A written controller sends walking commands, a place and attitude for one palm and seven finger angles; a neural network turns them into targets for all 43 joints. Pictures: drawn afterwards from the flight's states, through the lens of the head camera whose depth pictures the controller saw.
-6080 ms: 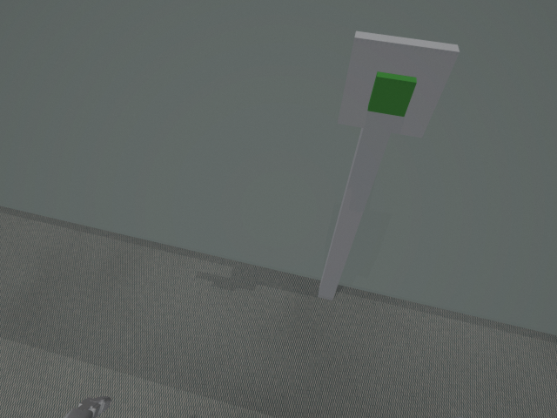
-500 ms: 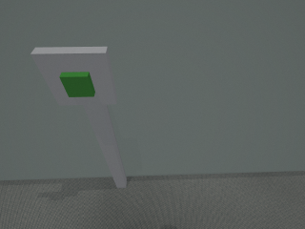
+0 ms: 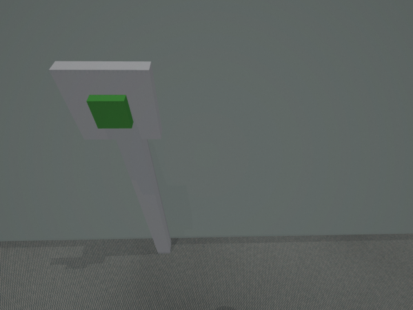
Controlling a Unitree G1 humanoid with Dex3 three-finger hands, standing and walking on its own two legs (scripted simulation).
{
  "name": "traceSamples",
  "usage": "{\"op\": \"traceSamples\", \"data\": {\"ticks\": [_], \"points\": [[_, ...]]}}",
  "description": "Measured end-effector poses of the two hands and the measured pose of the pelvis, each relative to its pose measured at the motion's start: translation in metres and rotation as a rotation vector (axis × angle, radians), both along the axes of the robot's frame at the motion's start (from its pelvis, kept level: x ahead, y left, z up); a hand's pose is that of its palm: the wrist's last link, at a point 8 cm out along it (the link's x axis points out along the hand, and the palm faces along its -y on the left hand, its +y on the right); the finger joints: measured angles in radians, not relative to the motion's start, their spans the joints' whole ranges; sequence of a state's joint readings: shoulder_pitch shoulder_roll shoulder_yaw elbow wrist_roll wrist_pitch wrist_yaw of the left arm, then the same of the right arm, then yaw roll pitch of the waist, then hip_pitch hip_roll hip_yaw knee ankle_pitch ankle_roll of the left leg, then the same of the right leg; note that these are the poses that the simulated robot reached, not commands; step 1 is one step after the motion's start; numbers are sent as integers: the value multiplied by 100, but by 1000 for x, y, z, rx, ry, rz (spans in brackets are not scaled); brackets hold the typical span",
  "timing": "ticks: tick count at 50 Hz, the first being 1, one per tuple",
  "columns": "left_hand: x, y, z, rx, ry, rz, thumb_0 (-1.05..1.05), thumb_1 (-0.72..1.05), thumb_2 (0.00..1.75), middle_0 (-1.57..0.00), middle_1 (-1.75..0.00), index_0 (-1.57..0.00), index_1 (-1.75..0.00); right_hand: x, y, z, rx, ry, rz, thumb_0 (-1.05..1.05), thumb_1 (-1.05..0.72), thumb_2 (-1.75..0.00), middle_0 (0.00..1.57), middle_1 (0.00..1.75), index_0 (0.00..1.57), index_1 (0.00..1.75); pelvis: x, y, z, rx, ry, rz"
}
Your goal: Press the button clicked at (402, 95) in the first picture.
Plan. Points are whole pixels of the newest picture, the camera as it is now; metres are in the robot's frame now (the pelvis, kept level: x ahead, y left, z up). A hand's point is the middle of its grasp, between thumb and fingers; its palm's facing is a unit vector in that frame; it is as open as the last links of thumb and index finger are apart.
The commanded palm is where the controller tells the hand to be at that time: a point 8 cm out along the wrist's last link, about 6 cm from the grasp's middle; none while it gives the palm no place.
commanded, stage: raise the hand and make a fist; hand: left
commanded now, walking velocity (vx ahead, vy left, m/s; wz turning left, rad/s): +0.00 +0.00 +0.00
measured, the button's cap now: (111, 111) +0.44 +0.23 +0.15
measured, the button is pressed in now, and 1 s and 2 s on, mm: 0 0 0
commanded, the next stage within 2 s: none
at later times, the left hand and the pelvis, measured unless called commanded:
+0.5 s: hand out of the picture +0.13 +0.16 -0.03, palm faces +0.07 -1.00 +0.05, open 5.3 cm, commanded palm +0.11 +0.23 -0.01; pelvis -0.06 +0.01 -0.06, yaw -1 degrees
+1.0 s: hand (73, 279) +0.15 +0.22 +0.06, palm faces +0.21 -0.97 -0.07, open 3.1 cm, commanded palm +0.12 +0.26 +0.06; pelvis -0.06 +0.03 -0.04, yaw -1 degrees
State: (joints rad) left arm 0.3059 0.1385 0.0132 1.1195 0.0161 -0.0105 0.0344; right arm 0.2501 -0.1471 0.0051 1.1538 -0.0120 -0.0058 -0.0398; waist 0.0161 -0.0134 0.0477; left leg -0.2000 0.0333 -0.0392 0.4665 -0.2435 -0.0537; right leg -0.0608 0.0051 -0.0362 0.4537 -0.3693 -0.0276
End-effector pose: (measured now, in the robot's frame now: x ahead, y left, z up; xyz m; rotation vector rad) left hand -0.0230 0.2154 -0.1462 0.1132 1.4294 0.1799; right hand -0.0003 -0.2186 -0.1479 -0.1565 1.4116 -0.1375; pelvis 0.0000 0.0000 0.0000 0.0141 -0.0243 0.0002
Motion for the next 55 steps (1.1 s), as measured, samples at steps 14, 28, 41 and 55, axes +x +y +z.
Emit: {"op": "traceSamples", "data": {"ticks": [14, 28, 41, 55], "points": [[169, 25, 166, 160, -1172, -46, 3, 96, 90, -30, -41, -29, -41, 87, -17, 26, -78, -650, 17, 1, -91, -90, 20, 30, 20, 30, -30, 17, -16, 0, 63, 16], [103, 20, 112, 14, -1269, -19, 1, 90, 90, -66, -79, -66, -80, 152, 0, 67, -107, -943, 189, 1, -91, -90, 20, 30, 20, 30, -68, 13, -62, -23, 142, 1], [156, 4, 178, -157, -1417, -257, 1, 90, 90, -101, -118, -101, -119, 86, 39, 23, 13, -760, 104, 1, -90, -90, 21, 30, 20, 30, -75, 23, -52, -42, 110, 3], [151, 52, 222, 41, -1557, -150, 1, 90, 90, -127, -147, -127, -147, 89, 10, 37, -87, -743, 136, 1, -90, -90, 20, 30, 20, 30, -60, 32, -40, -48, 95, 7]]}}
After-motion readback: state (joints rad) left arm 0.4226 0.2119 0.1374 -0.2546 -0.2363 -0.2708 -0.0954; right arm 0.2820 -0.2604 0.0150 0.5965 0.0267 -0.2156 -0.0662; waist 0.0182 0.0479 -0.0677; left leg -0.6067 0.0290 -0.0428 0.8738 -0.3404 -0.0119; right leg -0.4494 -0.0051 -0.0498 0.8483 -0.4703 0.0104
